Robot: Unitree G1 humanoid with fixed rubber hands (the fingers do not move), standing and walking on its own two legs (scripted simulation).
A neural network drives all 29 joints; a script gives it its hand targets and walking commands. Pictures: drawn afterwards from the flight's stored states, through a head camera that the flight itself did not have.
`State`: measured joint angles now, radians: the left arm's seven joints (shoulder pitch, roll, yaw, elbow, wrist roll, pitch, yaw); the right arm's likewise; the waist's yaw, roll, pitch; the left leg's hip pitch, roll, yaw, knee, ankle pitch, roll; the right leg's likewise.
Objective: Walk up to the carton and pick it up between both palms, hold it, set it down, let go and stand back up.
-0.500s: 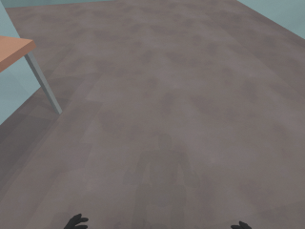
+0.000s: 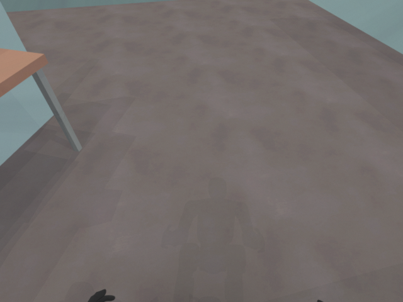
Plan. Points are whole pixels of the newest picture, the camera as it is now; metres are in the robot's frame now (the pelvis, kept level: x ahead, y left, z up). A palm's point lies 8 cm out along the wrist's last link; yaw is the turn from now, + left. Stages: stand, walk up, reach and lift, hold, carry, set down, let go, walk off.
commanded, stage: stand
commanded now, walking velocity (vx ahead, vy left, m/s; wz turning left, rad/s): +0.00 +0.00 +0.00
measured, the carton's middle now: out of the picture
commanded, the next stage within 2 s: walk up in 0.38 s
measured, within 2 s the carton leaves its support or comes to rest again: neither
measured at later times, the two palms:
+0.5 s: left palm out of the picture +0.10 +0.25 -0.10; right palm out of the picture +0.09 -0.25 -0.10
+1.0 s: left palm out of the picture +0.04 +0.40 -0.15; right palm (285, 283) +0.21 -0.16 -0.10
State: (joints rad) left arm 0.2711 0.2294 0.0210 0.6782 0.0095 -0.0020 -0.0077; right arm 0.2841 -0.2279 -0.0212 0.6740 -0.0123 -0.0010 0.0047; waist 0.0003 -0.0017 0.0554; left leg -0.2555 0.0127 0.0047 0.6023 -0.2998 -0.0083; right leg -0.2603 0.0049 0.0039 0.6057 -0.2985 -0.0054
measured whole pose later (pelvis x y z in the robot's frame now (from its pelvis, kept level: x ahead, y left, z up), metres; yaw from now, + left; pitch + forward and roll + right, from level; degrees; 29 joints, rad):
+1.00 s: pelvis +0.05 +0.09 -0.03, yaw +22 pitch -5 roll +0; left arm 0.25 0.38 0.09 0.76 0.04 0.00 -0.02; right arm 0.37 -0.29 -0.07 0.71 -0.02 0.01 0.06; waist -0.02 -0.12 0.07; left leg -0.39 0.04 0.04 0.85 -0.38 0.02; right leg -0.31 -0.11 -0.03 1.16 -0.62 -0.03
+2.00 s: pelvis +0.32 +0.35 -0.02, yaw +58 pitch -3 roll +1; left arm 0.30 0.28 0.03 0.58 0.04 -0.05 -0.05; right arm 0.42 -0.28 -0.04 0.69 -0.04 -0.02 0.00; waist -0.06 -0.04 0.07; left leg -0.27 -0.01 -0.07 0.78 -0.47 -0.01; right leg -0.46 -0.08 -0.04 0.71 -0.22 -0.01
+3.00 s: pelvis +0.50 +0.55 -0.03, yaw +78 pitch -3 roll +1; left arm 0.19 0.30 0.00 0.62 0.01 0.03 0.00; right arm 0.25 -0.28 -0.03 0.64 -0.01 0.02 -0.01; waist 0.01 -0.01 0.12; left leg -0.34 -0.03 0.00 0.82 -0.41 0.01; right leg -0.45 -0.15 -0.12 0.82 -0.32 0.02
